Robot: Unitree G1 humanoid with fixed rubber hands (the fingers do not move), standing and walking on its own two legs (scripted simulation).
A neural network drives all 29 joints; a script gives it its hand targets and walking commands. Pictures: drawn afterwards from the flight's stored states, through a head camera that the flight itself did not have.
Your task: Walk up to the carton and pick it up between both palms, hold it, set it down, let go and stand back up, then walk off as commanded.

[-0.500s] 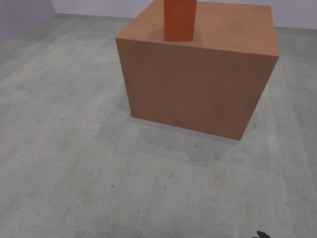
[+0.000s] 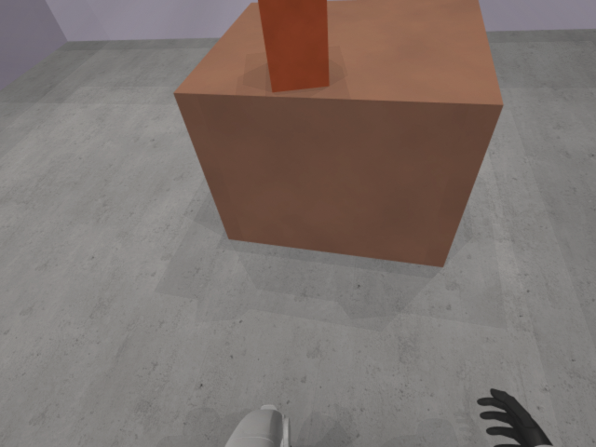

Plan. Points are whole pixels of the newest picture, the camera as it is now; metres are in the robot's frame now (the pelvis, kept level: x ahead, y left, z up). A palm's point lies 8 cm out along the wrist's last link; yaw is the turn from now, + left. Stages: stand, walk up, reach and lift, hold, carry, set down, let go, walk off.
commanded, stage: walk up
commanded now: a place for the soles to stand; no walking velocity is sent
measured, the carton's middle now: (294, 26) +1.13 +0.06 +0.08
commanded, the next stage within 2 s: none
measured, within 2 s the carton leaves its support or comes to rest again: neither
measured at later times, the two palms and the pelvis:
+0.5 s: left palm (52, 419) +0.17 +0.41 -0.08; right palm (477, 421) +0.18 -0.21 -0.11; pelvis +0.11 +0.09 +0.00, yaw -7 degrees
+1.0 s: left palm (87, 343) +0.29 +0.41 -0.09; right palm (458, 375) +0.25 -0.21 -0.13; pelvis +0.21 +0.09 -0.01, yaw -12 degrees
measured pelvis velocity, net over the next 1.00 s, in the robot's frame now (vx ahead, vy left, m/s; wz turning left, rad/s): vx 0.21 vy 0.09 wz -0.21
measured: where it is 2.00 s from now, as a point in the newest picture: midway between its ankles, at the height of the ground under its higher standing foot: (305, 388)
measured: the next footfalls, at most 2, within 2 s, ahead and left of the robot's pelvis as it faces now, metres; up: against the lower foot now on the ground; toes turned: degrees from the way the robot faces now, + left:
left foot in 0.14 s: +0.21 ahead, +0.15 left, +0.00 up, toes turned +2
right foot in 0.64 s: +0.22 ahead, -0.06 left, +0.00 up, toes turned -10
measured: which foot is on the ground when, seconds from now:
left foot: up 0.00-0.12, down 0.14-0.66, up 0.68-1.00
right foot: down 0.00-0.16, up 0.18-0.62, down 0.64-1.00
